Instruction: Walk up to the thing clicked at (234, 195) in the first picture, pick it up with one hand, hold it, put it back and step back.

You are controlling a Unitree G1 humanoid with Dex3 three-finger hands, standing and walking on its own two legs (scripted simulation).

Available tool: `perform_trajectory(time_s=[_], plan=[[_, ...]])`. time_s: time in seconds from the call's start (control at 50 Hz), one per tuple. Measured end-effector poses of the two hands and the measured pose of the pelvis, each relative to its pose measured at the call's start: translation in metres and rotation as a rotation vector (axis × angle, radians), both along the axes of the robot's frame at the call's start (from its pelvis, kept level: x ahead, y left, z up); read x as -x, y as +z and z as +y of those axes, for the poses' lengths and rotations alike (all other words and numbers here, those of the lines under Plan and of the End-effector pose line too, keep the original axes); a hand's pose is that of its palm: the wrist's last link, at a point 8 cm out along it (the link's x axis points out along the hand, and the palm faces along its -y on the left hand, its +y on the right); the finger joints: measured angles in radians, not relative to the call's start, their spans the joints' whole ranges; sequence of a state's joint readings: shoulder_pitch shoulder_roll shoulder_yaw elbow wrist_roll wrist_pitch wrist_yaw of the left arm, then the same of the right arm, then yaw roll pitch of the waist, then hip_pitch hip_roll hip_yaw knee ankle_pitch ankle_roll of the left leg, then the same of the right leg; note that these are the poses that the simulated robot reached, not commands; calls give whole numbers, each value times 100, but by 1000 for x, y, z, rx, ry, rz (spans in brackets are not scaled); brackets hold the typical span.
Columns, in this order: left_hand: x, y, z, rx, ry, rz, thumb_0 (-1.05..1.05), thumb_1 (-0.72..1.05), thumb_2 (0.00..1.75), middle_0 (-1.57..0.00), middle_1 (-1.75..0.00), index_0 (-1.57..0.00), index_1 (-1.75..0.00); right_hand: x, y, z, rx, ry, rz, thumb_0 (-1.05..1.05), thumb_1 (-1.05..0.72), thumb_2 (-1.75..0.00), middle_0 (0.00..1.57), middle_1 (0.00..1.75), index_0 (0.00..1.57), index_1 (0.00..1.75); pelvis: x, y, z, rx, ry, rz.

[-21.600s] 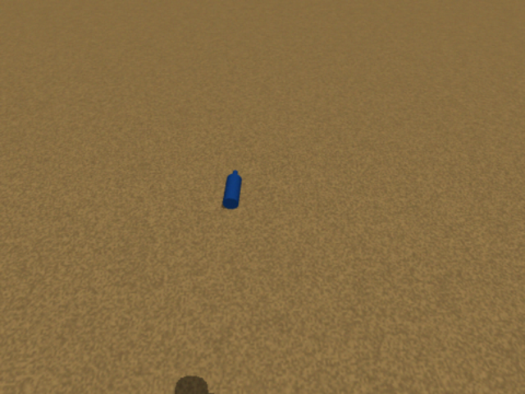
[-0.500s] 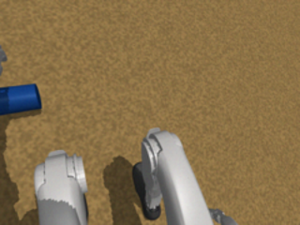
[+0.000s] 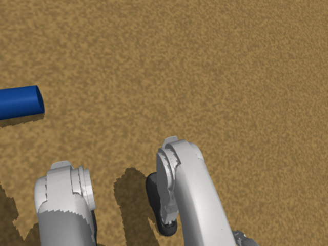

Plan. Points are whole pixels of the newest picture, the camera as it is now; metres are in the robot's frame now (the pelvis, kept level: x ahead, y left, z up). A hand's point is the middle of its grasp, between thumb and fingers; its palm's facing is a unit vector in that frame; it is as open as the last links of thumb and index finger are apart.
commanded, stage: close in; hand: left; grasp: from above
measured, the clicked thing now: out of the picture +0.49 +0.33 -0.28
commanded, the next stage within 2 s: rest palm in 0.04 s
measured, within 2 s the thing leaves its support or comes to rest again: neither
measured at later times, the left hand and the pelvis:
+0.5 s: hand out of the picture +0.48 +0.30 -0.22, palm faces -0.47 -0.07 -0.88, open 14.3 cm; pelvis +0.00 +0.00 -0.01, yaw -2 degrees
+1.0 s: hand out of the picture +0.48 +0.31 -0.26, palm faces -0.47 -0.11 -0.87, open 14.0 cm; pelvis +0.00 +0.01 -0.02, yaw -4 degrees
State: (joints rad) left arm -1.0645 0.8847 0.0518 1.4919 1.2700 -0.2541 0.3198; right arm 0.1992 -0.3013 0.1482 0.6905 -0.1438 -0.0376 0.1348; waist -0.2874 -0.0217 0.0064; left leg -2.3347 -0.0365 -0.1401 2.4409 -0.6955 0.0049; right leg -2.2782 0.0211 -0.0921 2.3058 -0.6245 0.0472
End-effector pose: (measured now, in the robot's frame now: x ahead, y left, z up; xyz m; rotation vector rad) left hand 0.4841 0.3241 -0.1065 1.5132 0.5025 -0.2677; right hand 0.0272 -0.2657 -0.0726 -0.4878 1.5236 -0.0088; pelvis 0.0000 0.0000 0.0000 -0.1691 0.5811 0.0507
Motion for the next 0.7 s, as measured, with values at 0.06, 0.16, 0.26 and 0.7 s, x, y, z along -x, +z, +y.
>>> perform_trajectory(time_s=[0.06, 0.16, 0.26, 0.7], plan=[[-6, -1, -2, 11, -18, -18, 0, -57, 106, -9, -107, -9, -108, -7, 3, -1, 18, 16, -12, 0, -91, -90, 20, 30, 21, 30, -1, 0, 2, 11, -1, 3], [-12, -12, -11, 25, -34, -13, 0, -55, 107, -9, -108, -9, -108, -15, 12, 0, 36, 28, -38, 0, -91, -90, 20, 30, 21, 30, -4, 1, 4, 24, -2, 11], [-11, -24, -20, 32, -36, -6, 0, -54, 105, -9, -106, -9, -106, -13, 17, 2, 36, 29, -38, 0, -90, -90, 20, 30, 20, 30, -4, 2, 5, 26, -4, 12], [-10, -73, -22, 27, 17, -4, 0, -56, 105, -8, -99, -6, -101, 17, 15, 14, 3, 66, 16, 0, -90, -90, 20, 30, 21, 30, -3, -15, 5, 45, -33, -35]])
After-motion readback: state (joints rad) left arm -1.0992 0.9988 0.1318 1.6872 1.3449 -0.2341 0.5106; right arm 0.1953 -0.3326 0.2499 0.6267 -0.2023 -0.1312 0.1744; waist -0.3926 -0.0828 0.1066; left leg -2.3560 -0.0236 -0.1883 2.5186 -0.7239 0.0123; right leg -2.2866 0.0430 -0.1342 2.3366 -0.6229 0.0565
